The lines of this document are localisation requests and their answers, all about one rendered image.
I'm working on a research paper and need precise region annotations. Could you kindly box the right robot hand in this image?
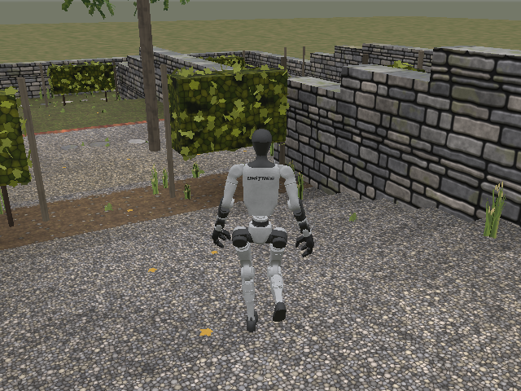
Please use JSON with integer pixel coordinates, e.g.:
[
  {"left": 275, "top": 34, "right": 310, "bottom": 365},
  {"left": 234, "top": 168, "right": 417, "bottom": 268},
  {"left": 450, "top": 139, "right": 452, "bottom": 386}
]
[{"left": 296, "top": 234, "right": 314, "bottom": 257}]

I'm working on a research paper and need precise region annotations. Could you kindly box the left robot hand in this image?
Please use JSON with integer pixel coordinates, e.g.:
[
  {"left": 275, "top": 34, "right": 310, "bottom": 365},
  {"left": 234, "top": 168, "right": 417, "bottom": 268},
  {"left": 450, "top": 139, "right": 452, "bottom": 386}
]
[{"left": 212, "top": 228, "right": 231, "bottom": 248}]

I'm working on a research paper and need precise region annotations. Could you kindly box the robot left forearm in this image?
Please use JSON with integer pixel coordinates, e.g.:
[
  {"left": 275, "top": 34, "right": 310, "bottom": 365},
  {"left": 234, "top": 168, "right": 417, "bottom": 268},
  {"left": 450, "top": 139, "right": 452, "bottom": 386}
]
[{"left": 214, "top": 196, "right": 230, "bottom": 231}]

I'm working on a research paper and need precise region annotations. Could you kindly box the robot head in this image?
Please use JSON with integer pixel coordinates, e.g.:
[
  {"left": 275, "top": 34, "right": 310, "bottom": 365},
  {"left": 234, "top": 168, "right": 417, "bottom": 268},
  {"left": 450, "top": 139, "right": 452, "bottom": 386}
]
[{"left": 247, "top": 129, "right": 275, "bottom": 168}]

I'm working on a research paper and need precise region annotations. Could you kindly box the left robot upper arm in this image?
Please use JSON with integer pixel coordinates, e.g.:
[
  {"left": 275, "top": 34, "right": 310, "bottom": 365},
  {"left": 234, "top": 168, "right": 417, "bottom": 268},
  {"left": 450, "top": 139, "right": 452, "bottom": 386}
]
[{"left": 221, "top": 164, "right": 244, "bottom": 209}]

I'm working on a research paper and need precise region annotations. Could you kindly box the right robot upper arm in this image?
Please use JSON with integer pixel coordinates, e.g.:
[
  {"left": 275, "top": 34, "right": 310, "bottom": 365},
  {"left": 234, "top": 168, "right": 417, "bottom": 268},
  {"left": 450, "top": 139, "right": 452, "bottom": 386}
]
[{"left": 278, "top": 165, "right": 301, "bottom": 211}]

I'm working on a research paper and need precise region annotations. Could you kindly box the robot right forearm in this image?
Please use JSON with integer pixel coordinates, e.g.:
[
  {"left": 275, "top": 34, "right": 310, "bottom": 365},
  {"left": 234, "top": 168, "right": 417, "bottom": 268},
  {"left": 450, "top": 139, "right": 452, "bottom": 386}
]
[{"left": 293, "top": 198, "right": 312, "bottom": 237}]

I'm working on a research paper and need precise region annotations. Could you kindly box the robot left foot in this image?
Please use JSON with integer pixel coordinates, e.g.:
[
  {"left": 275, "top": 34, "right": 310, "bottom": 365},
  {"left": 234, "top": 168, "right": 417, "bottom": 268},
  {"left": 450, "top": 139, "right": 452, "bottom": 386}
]
[{"left": 246, "top": 310, "right": 258, "bottom": 332}]

